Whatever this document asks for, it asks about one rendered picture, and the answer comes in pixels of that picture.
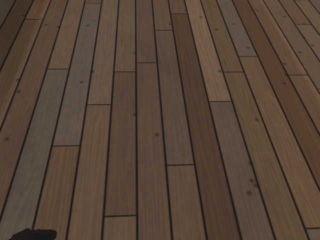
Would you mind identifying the robot left hand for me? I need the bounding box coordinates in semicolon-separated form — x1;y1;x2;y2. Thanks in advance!
9;228;57;240

